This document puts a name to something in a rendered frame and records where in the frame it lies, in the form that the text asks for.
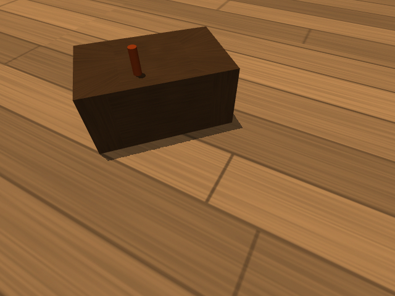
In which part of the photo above can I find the can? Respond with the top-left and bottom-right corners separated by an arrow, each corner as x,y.
127,44 -> 142,76

